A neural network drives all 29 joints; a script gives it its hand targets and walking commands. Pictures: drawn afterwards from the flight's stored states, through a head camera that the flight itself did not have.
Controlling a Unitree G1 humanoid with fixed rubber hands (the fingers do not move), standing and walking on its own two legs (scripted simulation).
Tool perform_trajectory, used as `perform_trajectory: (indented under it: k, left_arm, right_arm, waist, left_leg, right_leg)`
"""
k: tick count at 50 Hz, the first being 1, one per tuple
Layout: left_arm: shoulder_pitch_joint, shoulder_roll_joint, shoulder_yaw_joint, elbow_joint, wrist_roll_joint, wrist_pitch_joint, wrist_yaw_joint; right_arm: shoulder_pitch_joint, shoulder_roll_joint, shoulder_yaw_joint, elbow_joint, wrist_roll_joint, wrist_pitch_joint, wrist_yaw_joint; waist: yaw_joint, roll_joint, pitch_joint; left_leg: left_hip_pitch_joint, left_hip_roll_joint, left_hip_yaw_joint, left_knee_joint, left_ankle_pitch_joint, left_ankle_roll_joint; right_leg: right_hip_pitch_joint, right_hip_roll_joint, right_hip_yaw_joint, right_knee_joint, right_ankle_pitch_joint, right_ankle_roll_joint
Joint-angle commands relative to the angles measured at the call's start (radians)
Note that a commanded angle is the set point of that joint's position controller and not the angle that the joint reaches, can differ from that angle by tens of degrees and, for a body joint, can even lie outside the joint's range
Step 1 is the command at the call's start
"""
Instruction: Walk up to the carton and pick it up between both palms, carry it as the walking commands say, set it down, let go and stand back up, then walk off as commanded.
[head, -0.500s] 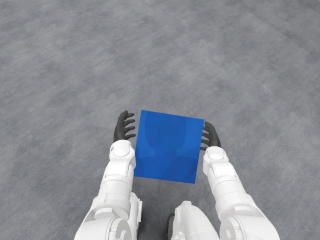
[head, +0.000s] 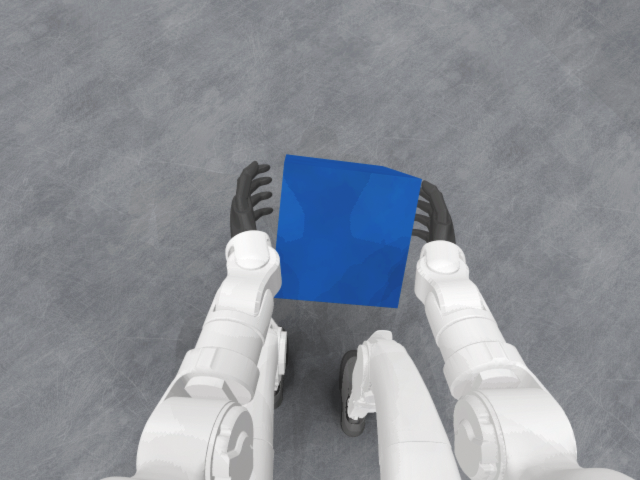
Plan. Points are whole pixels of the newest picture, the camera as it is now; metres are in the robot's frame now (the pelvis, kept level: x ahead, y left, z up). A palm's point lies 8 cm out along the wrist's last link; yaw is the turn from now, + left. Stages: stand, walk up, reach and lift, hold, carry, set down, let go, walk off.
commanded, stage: set down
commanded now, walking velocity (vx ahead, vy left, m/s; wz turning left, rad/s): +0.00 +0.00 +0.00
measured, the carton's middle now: (335, 222) +0.43 +0.00 -0.19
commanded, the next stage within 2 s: none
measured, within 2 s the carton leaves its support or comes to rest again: neither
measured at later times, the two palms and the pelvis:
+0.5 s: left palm (262, 222) +0.42 +0.11 -0.18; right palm (421, 232) +0.42 -0.14 -0.20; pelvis -0.02 -0.01 -0.06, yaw +0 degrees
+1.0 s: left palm (259, 214) +0.45 +0.12 -0.26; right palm (400, 218) +0.47 -0.13 -0.27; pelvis -0.05 +0.00 -0.14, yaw -1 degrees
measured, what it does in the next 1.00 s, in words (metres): lowers itself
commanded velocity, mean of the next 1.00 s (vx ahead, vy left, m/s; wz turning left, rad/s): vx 0.00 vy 0.00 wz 0.00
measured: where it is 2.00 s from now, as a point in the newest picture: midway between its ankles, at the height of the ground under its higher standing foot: (312, 395)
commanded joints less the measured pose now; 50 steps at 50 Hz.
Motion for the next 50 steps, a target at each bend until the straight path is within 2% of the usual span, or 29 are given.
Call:
perform_trajectory:
  k: [1, 8, 10, 15, 16, 18, 20, 23, 26, 27, 32, 34, 35, 37, 38, 41, 43, 45, 47, 49, 50]
  left_arm:
    - [-0.448, -0.48, -0.381, -0.052, -0.104, -0.055, -0.152]
    - [-0.527, -0.398, -0.376, -0.072, -0.144, -0.063, -0.127]
    - [-0.548, -0.383, -0.376, -0.078, -0.152, -0.064, -0.124]
    - [-0.572, -0.393, -0.374, -0.075, -0.162, -0.062, -0.131]
    - [-0.588, -0.394, -0.378, -0.082, -0.166, -0.064, -0.133]
    - [-0.602, -0.405, -0.39, -0.083, -0.179, -0.061, -0.137]
    - [-0.631, -0.409, -0.396, -0.089, -0.186, -0.054, -0.14]
    - [-0.663, -0.421, -0.414, -0.104, -0.208, -0.046, -0.145]
    - [-0.735, -0.418, -0.459, -0.169, -0.248, -0.032, -0.14]
    - [-0.754, -0.409, -0.466, -0.191, -0.262, -0.027, -0.139]
    - [-0.842, -0.348, -0.507, -0.307, -0.315, 0.034, -0.122]
    - [-0.877, -0.363, -0.541, -0.379, -0.331, 0.059, -0.121]
    - [-0.916, -0.368, -0.536, -0.386, -0.345, 0.074, -0.124]
    - [-0.971, -0.365, -0.513, -0.351, -0.352, 0.092, -0.128]
    - [-1.012, -0.38, -0.506, -0.335, -0.355, 0.098, -0.132]
    - [-1.075, -0.426, -0.475, -0.221, -0.338, 0.114, -0.151]
    - [-1.123, -0.499, -0.457, -0.145, -0.324, 0.12, -0.175]
    - [-1.17, -0.562, -0.42, -0.091, -0.297, 0.123, -0.201]
    - [-1.216, -0.64, -0.399, -0.051, -0.27, 0.126, -0.229]
    - [-1.225, -0.68, -0.345, 0.001, -0.234, 0.136, -0.252]
    - [-1.255, -0.695, -0.335, -0.019, -0.225, 0.14, -0.262]
  right_arm:
    - [-0.676, 0.464, 0.359, -0.276, 0.156, -0.179, 0.156]
    - [-0.739, 0.389, 0.366, -0.281, 0.197, -0.183, 0.145]
    - [-0.74, 0.383, 0.365, -0.274, 0.202, -0.181, 0.143]
    - [-0.785, 0.41, 0.393, -0.289, 0.219, -0.173, 0.142]
    - [-0.785, 0.419, 0.395, -0.281, 0.22, -0.169, 0.144]
    - [-0.814, 0.435, 0.412, -0.298, 0.227, -0.164, 0.142]
    - [-0.85, 0.443, 0.426, -0.302, 0.242, -0.159, 0.146]
    - [-0.9, 0.461, 0.456, -0.334, 0.258, -0.149, 0.146]
    - [-0.956, 0.463, 0.492, -0.372, 0.298, -0.136, 0.143]
    - [-0.97, 0.461, 0.506, -0.384, 0.307, -0.128, 0.139]
    - [-1.098, 0.392, 0.558, -0.525, 0.379, -0.072, 0.116]
    - [-1.128, 0.39, 0.562, -0.585, 0.399, -0.049, 0.11]
    - [-1.161, 0.387, 0.559, -0.589, 0.399, -0.037, 0.111]
    - [-1.222, 0.378, 0.536, -0.566, 0.394, -0.023, 0.113]
    - [-1.251, 0.38, 0.518, -0.542, 0.385, -0.018, 0.119]
    - [-1.289, 0.421, 0.477, -0.388, 0.368, -0.005, 0.142]
    - [-1.326, 0.459, 0.426, -0.299, 0.346, -0.006, 0.168]
    - [-1.358, 0.522, 0.379, -0.217, 0.33, -0.001, 0.202]
    - [-1.407, 0.593, 0.348, -0.182, 0.307, 0.003, 0.235]
    - [-1.456, 0.638, 0.326, -0.172, 0.284, 0.014, 0.26]
    - [-1.466, 0.655, 0.314, -0.167, 0.272, 0.02, 0.271]
  waist:
    - [-0.037, 0.082, -1.078]
    - [-0.039, 0.068, -1.156]
    - [-0.048, 0.066, -1.179]
    - [-0.029, 0.053, -1.246]
    - [-0.038, 0.047, -1.262]
    - [-0.035, 0.037, -1.306]
    - [-0.019, 0.043, -1.333]
    - [-0.012, 0.016, -1.435]
    - [0.001, 0.03, -1.586]
    - [0.007, 0.017, -1.646]
    - [0.032, 0.007, -1.949]
    - [0.019, 0.011, -1.991]
    - [0.019, 0.0, -1.95]
    - [0.022, 0.013, -1.835]
    - [0.01, 0.017, -1.797]
    - [-0.001, 0.045, -1.653]
    - [-0.027, 0.071, -1.565]
    - [-0.025, 0.092, -1.521]
    - [-0.03, 0.1, -1.519]
    - [-0.006, 0.083, -1.514]
    - [-0.011, 0.078, -1.536]
  left_leg:
    - [0.578, -0.133, -0.137, -0.067, 0.146, 0.012]
    - [0.524, -0.134, -0.131, -0.013, 0.128, 0.007]
    - [0.507, -0.134, -0.128, 0.005, 0.14, 0.005]
    - [0.436, -0.141, -0.107, 0.067, 0.173, 0.002]
    - [0.43, -0.141, -0.107, 0.078, 0.175, 0.003]
    - [0.407, -0.144, -0.099, 0.113, 0.185, 0.003]
    - [0.397, -0.145, -0.096, 0.139, 0.181, 0.001]
    - [0.394, -0.149, -0.089, 0.191, 0.204, 0.003]
    - [0.444, -0.148, -0.084, 0.237, 0.23, 0.003]
    - [0.455, -0.148, -0.079, 0.257, 0.241, 0.003]
    - [0.57, -0.139, -0.063, 0.323, 0.273, 0.01]
    - [0.565, -0.144, -0.057, 0.344, 0.319, 0.009]
    - [0.534, -0.142, -0.059, 0.346, 0.283, 0.012]
    - [0.464, -0.139, -0.062, 0.348, 0.217, 0.014]
    - [0.441, -0.139, -0.068, 0.35, 0.188, 0.011]
    - [0.387, -0.137, -0.075, 0.356, 0.1, 0.003]
    - [0.359, -0.137, -0.088, 0.36, 0.05, -0.002]
    - [0.346, -0.14, -0.095, 0.377, 0.024, -0.005]
    - [0.33, -0.143, -0.102, 0.405, 0.031, -0.006]
    - [0.285, -0.145, -0.084, 0.433, 0.034, -0.003]
    - [0.277, -0.147, -0.079, 0.449, 0.041, -0.004]
  right_leg:
    - [0.055, 0.116, 0.143, -0.101, 0.125, -0.014]
    - [0.024, 0.109, 0.138, -0.042, 0.106, -0.012]
    - [0.015, 0.11, 0.135, -0.024, 0.122, -0.01]
    - [0.007, 0.116, 0.14, 0.023, 0.157, -0.002]
    - [-0.003, 0.117, 0.137, 0.035, 0.16, 0.0]
    - [-0.004, 0.119, 0.14, 0.05, 0.168, 0.003]
    - [-0.029, 0.123, 0.139, 0.079, 0.164, 0.004]
    - [-0.017, 0.129, 0.132, 0.116, 0.186, 0.007]
    - [0.002, 0.133, 0.127, 0.159, 0.209, 0.001]
    - [0.022, 0.133, 0.124, 0.168, 0.218, 0.001]
    - [0.151, 0.133, 0.108, 0.222, 0.24, -0.002]
    - [0.177, 0.143, 0.106, 0.253, 0.296, 0.0]
    - [0.146, 0.144, 0.105, 0.258, 0.261, -0.001]
    - [0.06, 0.138, 0.112, 0.263, 0.196, -0.006]
    - [0.011, 0.138, 0.107, 0.27, 0.166, -0.009]
    - [-0.126, 0.133, 0.099, 0.283, 0.07, -0.016]
    - [-0.229, 0.137, 0.089, 0.301, 0.02, -0.024]
    - [-0.308, 0.143, 0.085, 0.329, -0.007, -0.029]
    - [-0.364, 0.152, 0.08, 0.362, -0.006, -0.029]
    - [-0.368, 0.155, 0.078, 0.383, -0.011, -0.022]
    - [-0.372, 0.158, 0.074, 0.397, -0.004, -0.02]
